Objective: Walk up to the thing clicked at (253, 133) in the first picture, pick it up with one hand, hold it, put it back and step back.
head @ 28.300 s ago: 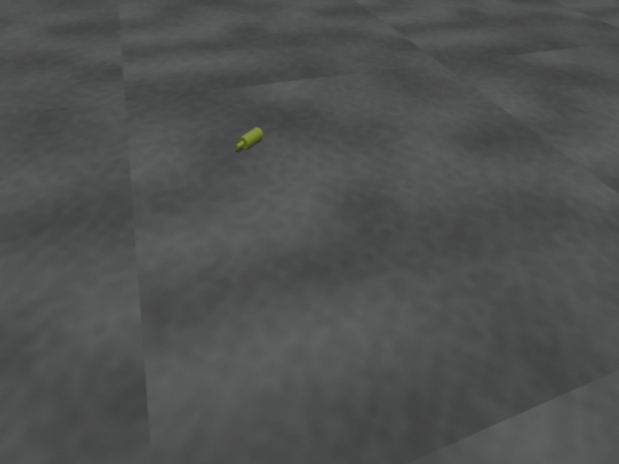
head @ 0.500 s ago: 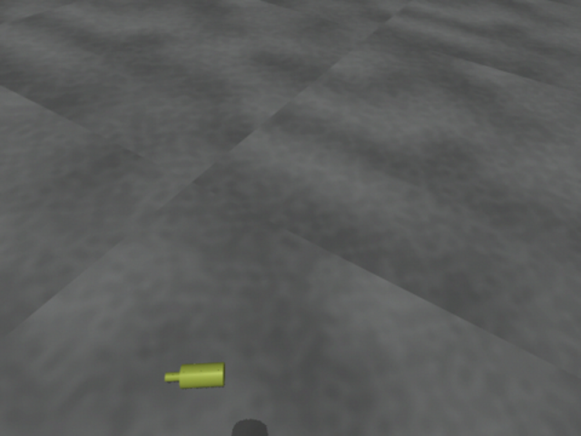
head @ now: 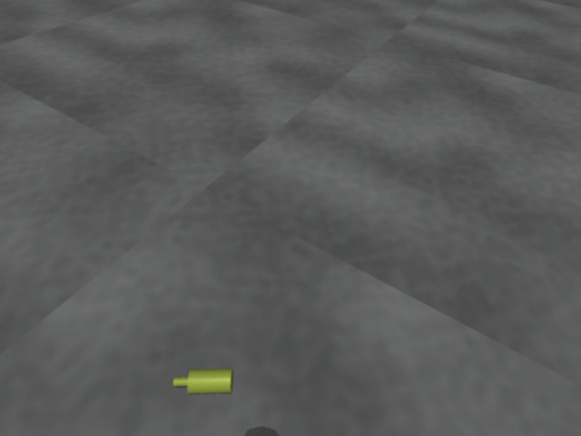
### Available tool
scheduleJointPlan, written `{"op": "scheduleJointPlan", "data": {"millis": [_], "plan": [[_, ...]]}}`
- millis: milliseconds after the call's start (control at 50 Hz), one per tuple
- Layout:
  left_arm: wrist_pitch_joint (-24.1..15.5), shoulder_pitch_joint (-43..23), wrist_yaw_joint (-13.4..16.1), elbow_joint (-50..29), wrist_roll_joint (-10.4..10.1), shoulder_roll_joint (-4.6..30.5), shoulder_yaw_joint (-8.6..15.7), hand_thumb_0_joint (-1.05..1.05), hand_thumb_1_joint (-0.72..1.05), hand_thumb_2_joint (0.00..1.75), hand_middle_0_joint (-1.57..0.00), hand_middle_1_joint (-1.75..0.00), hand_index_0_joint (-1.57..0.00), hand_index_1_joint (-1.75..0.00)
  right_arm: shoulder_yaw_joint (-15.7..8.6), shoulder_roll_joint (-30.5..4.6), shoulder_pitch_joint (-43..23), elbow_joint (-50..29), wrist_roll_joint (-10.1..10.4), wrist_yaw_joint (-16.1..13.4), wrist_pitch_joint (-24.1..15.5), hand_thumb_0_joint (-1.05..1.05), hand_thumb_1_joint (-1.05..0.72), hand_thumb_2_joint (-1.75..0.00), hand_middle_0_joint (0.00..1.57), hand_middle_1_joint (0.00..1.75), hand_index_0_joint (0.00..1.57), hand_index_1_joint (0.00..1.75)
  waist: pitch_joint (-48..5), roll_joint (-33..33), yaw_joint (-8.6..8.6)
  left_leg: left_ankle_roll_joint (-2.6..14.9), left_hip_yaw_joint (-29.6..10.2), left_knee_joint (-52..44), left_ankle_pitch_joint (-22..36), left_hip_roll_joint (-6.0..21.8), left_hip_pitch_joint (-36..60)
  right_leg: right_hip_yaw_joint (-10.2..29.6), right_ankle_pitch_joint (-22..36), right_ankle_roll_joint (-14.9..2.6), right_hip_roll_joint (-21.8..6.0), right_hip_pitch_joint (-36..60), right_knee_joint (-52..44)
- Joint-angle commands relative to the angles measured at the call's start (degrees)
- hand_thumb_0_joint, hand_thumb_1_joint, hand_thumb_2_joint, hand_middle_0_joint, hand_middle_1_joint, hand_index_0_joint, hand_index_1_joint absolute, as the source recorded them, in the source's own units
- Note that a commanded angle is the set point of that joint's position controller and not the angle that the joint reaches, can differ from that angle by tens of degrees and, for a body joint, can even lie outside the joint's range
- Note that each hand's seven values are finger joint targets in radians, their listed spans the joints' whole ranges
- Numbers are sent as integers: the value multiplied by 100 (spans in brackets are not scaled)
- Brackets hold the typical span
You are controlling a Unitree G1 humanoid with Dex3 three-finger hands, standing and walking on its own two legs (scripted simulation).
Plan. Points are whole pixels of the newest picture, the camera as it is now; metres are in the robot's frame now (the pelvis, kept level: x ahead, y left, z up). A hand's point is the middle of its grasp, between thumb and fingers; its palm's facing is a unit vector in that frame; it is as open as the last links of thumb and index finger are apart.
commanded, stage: walk up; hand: left
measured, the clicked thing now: (203, 381) +0.44 +0.26 -0.74
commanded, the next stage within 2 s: none
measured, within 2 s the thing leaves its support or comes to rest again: neither
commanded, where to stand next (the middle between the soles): +0.10 +0.01 m, yaw +2 degrees
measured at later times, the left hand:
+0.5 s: hand out of the picture -0.05 +0.26 -0.14, palm faces +0.05 -0.89 -0.46, open 7.4 cm
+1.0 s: hand out of the picture +0.01 +0.26 -0.16, palm faces +0.04 -0.91 -0.41, open 7.4 cm
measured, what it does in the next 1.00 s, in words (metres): steps on the spot: left foot, then right foot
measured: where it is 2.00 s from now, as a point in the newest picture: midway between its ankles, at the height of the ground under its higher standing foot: outside the picture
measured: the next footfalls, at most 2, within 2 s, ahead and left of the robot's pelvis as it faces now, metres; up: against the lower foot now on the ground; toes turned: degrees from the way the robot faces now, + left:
left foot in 0.62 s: -0.07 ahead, +0.13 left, +0.00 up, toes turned +4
right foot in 0.92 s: +0.09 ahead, -0.12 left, +0.00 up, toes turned +2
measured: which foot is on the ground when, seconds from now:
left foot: down 0.00-0.28, up 0.30-0.60, down 0.62-0.94, up 0.96-1.00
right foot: down 0.00-0.64, up 0.66-0.90, down 0.92-1.00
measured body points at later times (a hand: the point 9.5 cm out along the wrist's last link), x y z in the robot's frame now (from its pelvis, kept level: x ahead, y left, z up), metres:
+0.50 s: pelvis -0.08 -0.02 -0.01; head -0.02 -0.05 +0.43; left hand -0.05 +0.31 -0.11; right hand +0.03 -0.33 -0.16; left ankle -0.11 +0.14 -0.68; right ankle -0.08 -0.13 -0.74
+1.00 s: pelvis -0.05 -0.01 -0.03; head -0.01 -0.02 +0.42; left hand +0.00 +0.31 -0.13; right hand +0.08 -0.32 -0.15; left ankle -0.11 +0.12 -0.71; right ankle +0.05 -0.12 -0.74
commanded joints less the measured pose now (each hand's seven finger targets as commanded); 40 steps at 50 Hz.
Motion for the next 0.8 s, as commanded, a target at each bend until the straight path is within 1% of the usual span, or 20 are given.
{"op": "scheduleJointPlan", "data": {"millis": [0, 60, 160, 200, 220, 240, 260, 300, 340, 380, 460, 500, 540, 580, 600, 640, 660, 680, 720, 780], "plan": [[37, -24, 207, -503, -119, 1462, 359, 0, 90, 90, -20, -30, -20, -30, -372, -1481, -256, -524, -6, -122, 37, 0, -90, -90, 20, 30, 20, 30, -319, 98, -21, 365, -222, 426, 2942, 541, 427, 178, 2165, -299, -502, -556, 419], [123, -32, 228, -721, -159, 1368, 382, 0, 90, 90, -20, -30, -20, -30, -463, -1543, -107, -702, 28, -134, 108, 0, -90, -90, 20, 30, 20, 30, -832, 237, -114, 614, -332, 478, 3083, 616, 493, 80, 1847, -346, -256, -476, 1021], [321, 634, 188, -881, -106, 1102, 421, 0, 90, 90, -20, -30, -20, -30, -632, -1757, -435, -1268, -85, -118, 311, 0, -90, -90, 20, 30, 20, 30, -1235, 1218, 31, 1296, -1375, -203, 771, 1265, -479, 61, -1334, -459, 326, -457, 2731], [347, 1104, 173, -824, -88, 1094, 474, 0, 90, 90, -20, -30, -20, -30, -680, -1740, -697, -1490, -163, -121, 390, 0, -90, -90, 20, 30, 20, 30, -1106, 1244, 226, 1279, -1435, -159, -306, 1218, -963, 164, -1415, -545, 261, -397, 2477], [321, 1355, 179, -785, -68, 1183, 533, 0, 90, 90, -20, -30, -20, -30, -677, -1647, -877, -1636, -166, -121, 436, 0, -90, -90, 20, 30, 20, 30, -1020, 1066, 400, 1118, -1244, 418, -365, 947, -1120, 388, -1234, -674, 25, -456, 2017], [269, 1491, 220, -846, 17, 1474, 597, 0, 90, 90, -20, -30, -20, -30, -616, -1365, -1072, -1759, -139, -128, 461, 0, -90, -90, 20, 30, 20, 30, -641, 60, 689, 651, -722, 1785, -338, 103, -1199, 1450, -606, -951, -903, -1018, 478], [187, 946, 228, -1120, 145, 2055, 727, 0, 90, 90, -20, -30, -20, -30, -551, -1011, -996, -1838, -111, -168, 447, 0, -90, -90, 20, 30, 20, 30, -108, -1184, 481, 184, -289, 3185, -2291, -996, -1884, 2919, 624, -1259, -2040, -1379, -378], [90, 10, 274, -1574, 227, 2258, 771, 0, 90, 90, -20, -30, -20, -30, -622, -1286, -55, -1649, -190, -212, 454, 0, -90, -90, 20, 30, 20, 30, -159, -1000, 29, 176, -816, 4554, -2717, -576, -1585, 3314, 1085, -2037, -2677, -2108, -353], [29, -394, 301, -1688, 186, 1806, 731, 0, 90, 90, -20, -30, -20, -30, -727, -1409, 371, -1520, -140, -118, 425, 0, -90, -90, 20, 30, 20, 30, -87, -543, -305, 134, -831, 5041, -2189, -670, -1383, 1986, 1252, -1552, -1809, -2032, -6], [-50, -162, 317, -1647, 205, 1580, 685, 0, 90, 90, -20, -30, -20, -30, -684, -1376, 628, -1482, -86, -33, 358, 0, -90, -90, 20, 30, 20, 30, -487, -590, -222, 43, -684, 4844, -1641, -666, -1530, 1330, 940, -1124, -1191, -1025, 274], [-184, 841, 225, -1634, 229, 1388, 670, 0, 90, 90, -20, -30, -20, -30, -525, -1367, 123, -1628, -131, -3, 117, 0, -90, -90, 20, 30, 20, 30, -838, -1075, 476, -3, -172, 2595, -1922, -284, -2086, 1512, -967, -1218, -1178, 1076, 140], [-175, 1349, 129, -1623, 199, 1713, 772, 0, 90, 90, -20, -30, -20, -30, -514, -1390, -157, -1808, -191, 54, 2, 0, -90, -90, 20, 30, 20, 30, -420, -1513, 662, 39, 145, 1772, -2390, -173, -2027, 1742, -1059, -1437, -1411, 1078, 66], [-130, 1511, 29, -1651, 164, 1828, 783, 0, 90, 90, -20, -30, -20, -30, -531, -1339, -108, -1776, -215, 61, -126, 0, -90, -90, 20, 30, 20, 30, -24, -1465, 605, 157, 407, 842, -2704, -176, -1304, 1516, -542, -1405, -1337, 392, 182], [-88, 1115, -44, -1829, 123, 1764, 690, 0, 90, 90, -20, -30, -20, -30, -576, -1187, 667, -1482, -225, 43, -232, 0, -90, -90, 20, 30, 20, 30, -151, -1104, 49, 283, 911, -444, -1421, -373, 267, 801, 212, -1090, -1043, -470, 835], [-73, 976, -39, -1927, 109, 1452, 576, 0, 90, 90, -20, -30, -20, -30, -664, -1258, 1254, -1288, -229, 6, -279, 0, -90, -90, 20, 30, 20, 30, -487, -555, -274, 370, 712, -625, -790, -295, 1540, 377, 476, -803, -727, -1196, 1740], [-63, 634, -3, -2174, 36, 964, 453, 0, 90, 90, -20, -30, -20, -30, -865, -2271, 1645, -1389, -319, -76, -312, 0, -90, -90, 20, 30, 20, 30, -303, 1107, -589, 1300, -2855, -1174, -2735, 1901, 2227, 100, -1872, -316, 369, -3998, 3721], [-93, 297, 32, -2167, 91, 1446, 552, 0, 90, 90, -20, -30, -20, -30, -904, -2348, 1512, -1426, -173, -80, -302, 0, -90, -90, 20, 30, 20, 30, 208, 782, -635, 1799, -3037, -1335, -3248, 2347, 1153, 906, -1664, -373, -213, -3556, 3827], [-142, 513, 9, -2105, 26, 1567, 530, 0, 90, 90, -20, -30, -20, -30, -848, -2175, 1119, -1541, -142, -82, -290, 0, -90, -90, 20, 30, 20, 30, 553, 693, -371, 1891, -2547, -1274, -2725, 2225, 755, 929, -1454, -383, -287, -3339, 3960], [-225, 1136, -32, -1837, -32, 1348, 473, 0, 90, 90, -20, -30, -20, -30, -620, -1591, 636, -1765, -180, -85, -312, 0, -90, -90, 20, 30, 20, 30, 535, 822, -99, 1391, -844, -727, -829, 1312, 1065, 816, -1173, -356, -167, -3114, 3179], [-240, 1138, -65, -1755, -1, 1206, 431, 0, 90, 90, -20, -30, -20, -30, -607, -1610, 838, -1770, -127, -93, -337, 0, -90, -90, 20, 30, 20, 30, 457, 1050, -202, 1294, -243, -379, 876, 1162, 517, 292, -814, -197, -79, -2231, 2554]]}}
